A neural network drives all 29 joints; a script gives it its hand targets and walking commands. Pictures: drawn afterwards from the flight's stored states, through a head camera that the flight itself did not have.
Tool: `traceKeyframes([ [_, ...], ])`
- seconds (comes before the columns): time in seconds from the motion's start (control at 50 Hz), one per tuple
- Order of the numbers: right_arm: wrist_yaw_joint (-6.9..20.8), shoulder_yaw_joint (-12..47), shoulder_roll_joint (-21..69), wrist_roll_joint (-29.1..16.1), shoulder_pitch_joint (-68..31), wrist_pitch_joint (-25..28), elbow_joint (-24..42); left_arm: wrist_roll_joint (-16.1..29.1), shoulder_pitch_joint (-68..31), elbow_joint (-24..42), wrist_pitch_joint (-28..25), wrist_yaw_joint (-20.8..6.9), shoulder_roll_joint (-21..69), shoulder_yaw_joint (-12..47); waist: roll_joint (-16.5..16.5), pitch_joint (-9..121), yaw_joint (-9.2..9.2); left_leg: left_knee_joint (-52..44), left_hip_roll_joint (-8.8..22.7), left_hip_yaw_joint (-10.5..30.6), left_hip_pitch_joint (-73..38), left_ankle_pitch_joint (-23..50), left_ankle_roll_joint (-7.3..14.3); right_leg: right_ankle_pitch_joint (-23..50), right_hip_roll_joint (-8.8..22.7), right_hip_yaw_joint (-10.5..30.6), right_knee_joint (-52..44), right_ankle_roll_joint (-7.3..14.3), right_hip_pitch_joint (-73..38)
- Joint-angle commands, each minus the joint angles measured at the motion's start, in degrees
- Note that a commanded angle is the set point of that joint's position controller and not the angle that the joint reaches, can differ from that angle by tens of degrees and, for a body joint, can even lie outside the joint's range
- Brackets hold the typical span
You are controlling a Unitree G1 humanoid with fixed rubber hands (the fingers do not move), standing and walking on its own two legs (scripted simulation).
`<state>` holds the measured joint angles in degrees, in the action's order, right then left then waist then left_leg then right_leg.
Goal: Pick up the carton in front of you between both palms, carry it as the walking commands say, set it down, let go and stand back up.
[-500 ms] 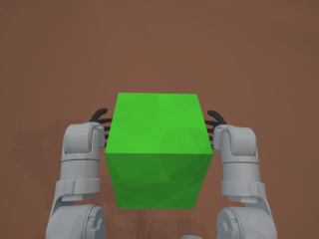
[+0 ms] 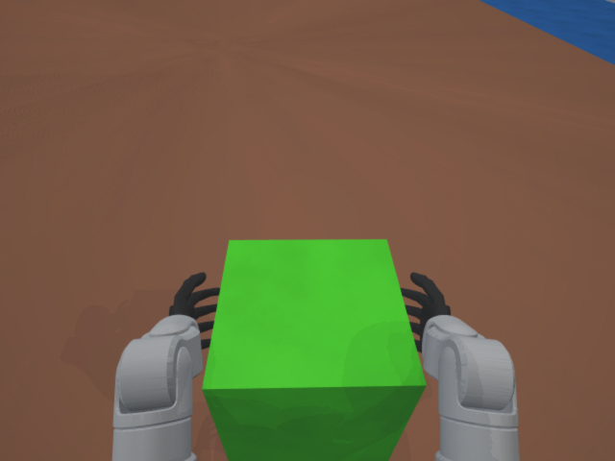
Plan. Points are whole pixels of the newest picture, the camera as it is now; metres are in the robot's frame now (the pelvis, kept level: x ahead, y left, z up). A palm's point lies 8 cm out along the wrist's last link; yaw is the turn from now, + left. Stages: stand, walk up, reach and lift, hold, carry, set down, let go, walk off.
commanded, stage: carry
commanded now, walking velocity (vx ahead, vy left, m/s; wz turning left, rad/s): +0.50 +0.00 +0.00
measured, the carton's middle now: (308, 357) +0.27 +0.01 +0.01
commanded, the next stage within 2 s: none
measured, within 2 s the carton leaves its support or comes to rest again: neither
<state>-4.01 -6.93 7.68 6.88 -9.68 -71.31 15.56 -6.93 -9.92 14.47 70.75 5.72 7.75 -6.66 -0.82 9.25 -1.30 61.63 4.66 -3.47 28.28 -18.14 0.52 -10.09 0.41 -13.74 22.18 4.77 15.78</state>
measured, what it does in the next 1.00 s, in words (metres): walks ahead: left foot, then right foot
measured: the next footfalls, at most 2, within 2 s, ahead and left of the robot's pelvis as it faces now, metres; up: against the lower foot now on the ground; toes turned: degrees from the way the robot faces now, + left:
left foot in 0.32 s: +0.42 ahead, +0.14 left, +0.00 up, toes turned +10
right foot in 0.82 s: +0.72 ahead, -0.09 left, +0.00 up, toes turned -14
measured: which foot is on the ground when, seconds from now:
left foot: up 0.00-0.30, down 0.32-0.84, up 0.86-1.00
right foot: down 0.00-0.32, up 0.34-0.80, down 0.82-1.00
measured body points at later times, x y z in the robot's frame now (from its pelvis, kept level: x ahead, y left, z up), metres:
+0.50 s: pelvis +0.32 +0.06 +0.00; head +0.33 +0.08 +0.45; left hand +0.61 +0.19 +0.04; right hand +0.59 -0.11 +0.05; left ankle +0.38 +0.14 -0.74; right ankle +0.24 -0.07 -0.65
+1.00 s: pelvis +0.65 -0.01 +0.00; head +0.66 -0.03 +0.45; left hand +0.93 +0.14 +0.08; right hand +0.94 -0.16 +0.07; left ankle +0.59 +0.13 -0.65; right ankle +0.68 -0.09 -0.74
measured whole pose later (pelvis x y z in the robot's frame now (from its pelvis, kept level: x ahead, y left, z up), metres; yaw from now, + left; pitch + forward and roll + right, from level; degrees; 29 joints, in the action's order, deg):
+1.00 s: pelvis +0.65 -0.01 +0.00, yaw +0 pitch +4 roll +1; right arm -4.3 -6.6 8.0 7.2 -11.0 -71.6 18.2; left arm -6.5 -10.6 17.1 70.4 5.2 7.9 -7.6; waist -1.2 4.6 -1.2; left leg 63.7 5.3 -3.7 28.5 -17.5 0.5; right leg -9.8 3.0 -14.1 23.1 4.1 17.6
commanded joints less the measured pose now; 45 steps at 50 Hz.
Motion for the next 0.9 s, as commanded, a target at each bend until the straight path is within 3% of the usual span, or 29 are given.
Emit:
traceKeyframes([
  [0.0,13.1,40.3,52.8,-22.0,-27.7,0.8,2.0,25.3,-29.5,4.5,0.2,-16.3,51.6,40.5,6.2,8.1,0.79,-8.7,3.2,0.4,7.1,5.2,-1.3,-7.8,16.5,16.7,-16.6,3.5,-9.8],
  [0.06,12.5,40.4,52.6,-21.5,-27.4,0.9,2.3,25.5,-29.6,5.0,0.2,-16.5,50.7,40.6,6.2,5.6,0.74,-19.1,2.9,-2.1,7.7,11.9,-2.2,-3.4,14.7,12.2,-17.1,2.8,-11.1],
  [0.12,12.3,40.7,50.8,-21.6,-28.0,0.5,1.8,24.9,-29.4,4.0,0.4,-16.3,48.7,40.2,6.8,3.7,0.66,-24.8,1.9,-4.1,7.2,16.9,-1.9,2.4,13.5,9.4,-16.4,2.0,-13.2],
  [0.22,12.8,40.5,49.9,-22.3,-27.7,-0.2,0.5,22.9,-27.0,1.1,0.7,-15.9,48.2,38.9,8.6,-0.1,0.29,-32.1,0.5,-6.6,5.8,17.6,-0.2,11.9,13.4,7.0,-12.6,1.0,-18.8],
  [0.26,13.1,40.4,50.1,-22.6,-27.8,-0.1,0.2,22.6,-26.8,0.4,0.5,-15.9,48.6,39.0,9.6,1.2,0.45,-34.3,-1.3,-8.8,-0.2,14.3,0.8,22.9,13.2,5.2,-6.5,-0.3,-20.1],
  [0.28,13.3,40.2,50.5,-22.7,-27.7,0.1,-0.1,22.8,-27.3,0.7,0.4,-15.9,48.7,39.4,8.7,3.8,1.27,-36.6,-4.0,-11.9,-8.4,12.6,0.9,28.6,11.7,2.3,1.4,-1.7,-18.6],
  [0.3,13.4,39.9,50.7,-22.6,-26.9,0.3,-0.8,23.0,-27.6,1.1,0.2,-15.9,48.8,39.8,5.9,8.7,2.28,-35.6,-4.3,-11.9,-21.7,10.2,1.1,28.2,9.6,0.2,12.1,-3.4,-12.6],
  [0.32,13.7,39.2,50.5,-22.2,-26.5,0.7,-1.4,23.4,-28.6,1.8,0.2,-15.8,49.1,40.4,-2.6,13.5,3.38,-39.3,7.5,6.3,-35.0,-0.1,4.4,15.9,6.5,1.2,26.9,-6.0,1.1],
  [0.34,13.9,39.1,51.3,-22.2,-27.0,1.6,-2.1,24.2,-30.4,3.6,0.2,-15.9,50.9,41.2,-18.1,18.0,2.92,-45.6,19.4,29.7,-46.4,1.1,11.8,-8.3,-0.6,3.9,42.9,-7.8,17.2],
  [0.36,13.9,39.6,53.5,-23.2,-26.2,2.1,-1.3,24.8,-31.4,3.7,-0.3,-16.1,52.0,41.3,-16.5,17.0,2.91,-47.3,19.3,31.2,-45.9,12.2,12.5,-16.7,-0.5,10.3,50.1,-6.3,23.3],
  [0.38,13.9,40.2,55.2,-23.8,-27.1,2.7,0.5,25.3,-31.6,3.7,-1.1,-16.2,54.0,41.5,-11.9,17.0,2.97,-44.9,17.9,24.5,-43.5,18.9,11.5,-15.7,2.0,12.6,53.2,-4.9,24.3],
  [0.4,14.0,40.9,57.0,-24.3,-27.4,3.4,1.7,25.5,-31.2,4.4,-1.9,-16.3,55.4,41.7,-5.3,17.2,2.76,-44.1,16.9,20.1,-40.5,19.9,9.5,-13.1,4.7,13.7,51.7,-4.1,24.5],
  [0.42,14.0,41.5,58.3,-24.6,-28.0,4.1,3.0,25.4,-30.6,4.8,-2.6,-16.2,56.2,42.1,-3.0,16.3,2.45,-45.3,15.9,15.9,-35.9,19.4,7.7,-9.8,6.4,14.1,47.8,-3.9,23.1],
  [0.46,14.2,42.3,59.0,-24.8,-27.2,5.0,4.0,24.6,-28.7,5.7,-3.6,-15.7,56.3,42.8,-5.4,16.1,1.97,-48.3,14.2,10.0,-31.6,13.7,6.2,-6.3,6.9,12.7,41.5,-4.3,19.8],
  [0.54,14.8,42.8,56.4,-24.9,-23.7,5.5,4.9,23.0,-24.3,6.1,-4.8,-15.0,55.6,43.5,-6.9,11.7,2.08,-53.1,12.9,4.2,-29.2,8.5,7.8,-1.8,7.0,9.2,28.0,-5.8,21.1],
  [0.62,14.6,42.7,52.4,-24.8,-23.8,4.7,7.7,23.2,-24.0,8.7,-4.0,-14.6,52.3,43.3,-6.3,6.8,2.22,-53.3,10.5,-0.9,-29.4,14.5,6.8,5.7,5.8,5.7,14.8,-6.1,19.9],
  [0.72,13.3,40.8,47.3,-22.9,-22.9,1.9,7.0,23.9,-24.7,9.1,-0.7,-14.9,46.7,41.7,-7.5,2.0,2.34,-50.8,9.9,-3.8,-31.1,19.8,5.3,8.7,4.5,2.8,7.0,-4.1,15.9],
  [0.76,13.0,40.4,46.1,-22.5,-23.7,0.8,6.3,23.8,-25.1,8.1,0.5,-15.0,45.1,40.6,-7.5,2.4,2.03,-44.6,9.4,-5.7,-30.8,25.2,4.2,5.4,2.8,0.4,4.4,-3.2,9.4],
  [0.78,12.9,40.3,45.6,-22.4,-24.5,0.2,6.1,23.7,-24.7,7.1,1.0,-15.1,44.6,40.0,-5.6,4.4,1.25,-36.6,7.4,-8.4,-28.5,29.0,2.8,3.1,0.3,-2.4,2.4,-3.1,1.1],
  [0.8,12.7,40.2,44.7,-22.2,-25.0,-0.3,5.7,23.6,-24.7,6.2,1.3,-15.2,44.2,39.4,-2.4,8.5,0.39,-25.8,5.5,-9.6,-21.2,26.9,0.8,-0.2,2.1,0.7,3.5,-2.9,-11.6],
  [0.82,12.5,40.7,44.8,-22.6,-26.8,-1.0,6.2,22.8,-25.1,5.1,1.4,-15.3,43.0,38.1,9.1,13.7,-0.40,-7.8,0.8,-8.9,-5.7,15.1,-2.3,-8.8,16.9,24.0,-0.5,2.7,-25.6],
  [0.84,12.6,40.7,45.4,-23.0,-28.6,-1.4,6.8,22.8,-24.6,3.6,1.2,-15.4,44.3,38.0,22.0,15.3,-1.52,5.1,-6.0,-4.9,8.8,-8.0,-3.2,-6.3,24.8,43.7,-9.5,8.3,-32.4],
  [0.86,12.6,41.2,47.6,-23.4,-29.7,-1.2,5.9,23.6,-25.9,4.8,1.2,-15.5,46.0,38.3,16.4,13.6,-0.50,12.0,-3.0,1.5,13.0,-9.6,-1.2,2.0,24.4,39.7,-8.7,8.2,-31.5],
  [0.88,12.8,41.2,49.4,-23.8,-30.3,-0.7,6.0,24.5,-27.3,5.7,0.8,-15.7,48.6,38.9,11.5,14.2,-0.07,13.6,-0.4,3.0,13.2,-7.5,0.3,7.2,22.6,34.0,-6.9,7.1,-28.6],
])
